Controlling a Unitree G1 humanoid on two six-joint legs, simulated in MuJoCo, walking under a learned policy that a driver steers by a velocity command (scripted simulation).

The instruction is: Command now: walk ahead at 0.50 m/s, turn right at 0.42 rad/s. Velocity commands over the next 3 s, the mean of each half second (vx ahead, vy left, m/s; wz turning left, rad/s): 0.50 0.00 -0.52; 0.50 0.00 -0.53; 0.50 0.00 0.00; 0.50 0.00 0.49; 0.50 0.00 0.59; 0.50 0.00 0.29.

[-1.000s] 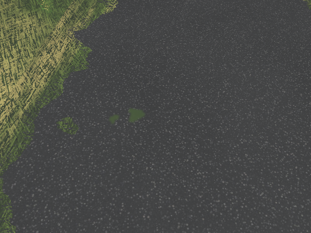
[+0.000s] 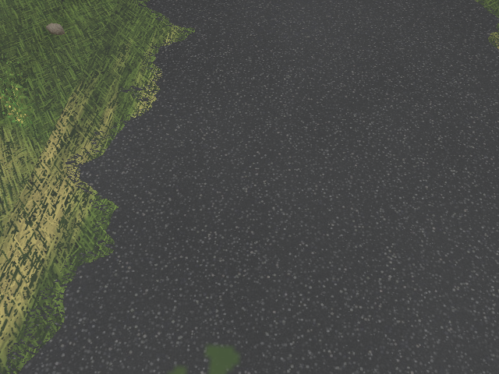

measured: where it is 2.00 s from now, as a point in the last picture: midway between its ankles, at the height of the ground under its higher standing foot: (379, 203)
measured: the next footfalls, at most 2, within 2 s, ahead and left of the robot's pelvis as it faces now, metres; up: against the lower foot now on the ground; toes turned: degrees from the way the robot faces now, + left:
right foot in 0.26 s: +0.30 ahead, -0.15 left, +0.00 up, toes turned -11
left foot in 0.72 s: +0.63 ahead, -0.04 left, +0.00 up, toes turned -29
